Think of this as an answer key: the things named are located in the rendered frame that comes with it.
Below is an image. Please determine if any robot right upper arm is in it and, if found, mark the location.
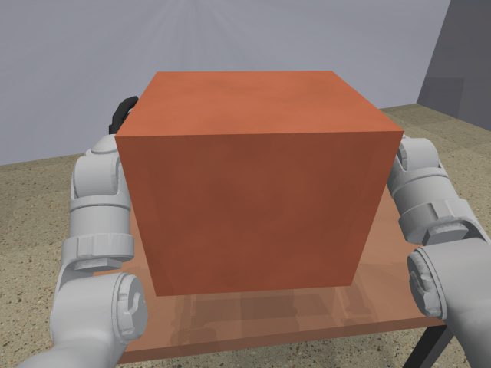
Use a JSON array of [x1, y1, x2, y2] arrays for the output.
[[407, 238, 491, 368]]

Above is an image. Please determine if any robot left forearm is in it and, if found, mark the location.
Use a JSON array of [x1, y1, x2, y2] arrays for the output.
[[49, 134, 134, 342]]

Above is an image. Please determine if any table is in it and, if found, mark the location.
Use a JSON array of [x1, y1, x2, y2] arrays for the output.
[[50, 184, 454, 368]]

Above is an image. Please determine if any robot right forearm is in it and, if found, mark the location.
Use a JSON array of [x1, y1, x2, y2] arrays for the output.
[[386, 135, 491, 246]]

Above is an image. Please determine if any carton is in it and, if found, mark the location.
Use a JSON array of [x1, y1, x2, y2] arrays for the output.
[[114, 71, 404, 297]]

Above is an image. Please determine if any robot left upper arm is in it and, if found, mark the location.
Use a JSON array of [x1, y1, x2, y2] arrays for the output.
[[15, 272, 148, 368]]

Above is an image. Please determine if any robot left hand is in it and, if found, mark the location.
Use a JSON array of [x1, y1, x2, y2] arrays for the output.
[[109, 96, 139, 135]]

